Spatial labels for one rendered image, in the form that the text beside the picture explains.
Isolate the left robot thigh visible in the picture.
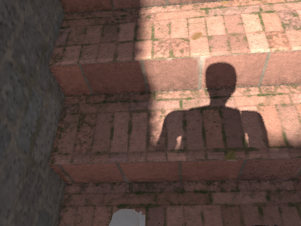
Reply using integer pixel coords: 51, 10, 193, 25
109, 209, 146, 226

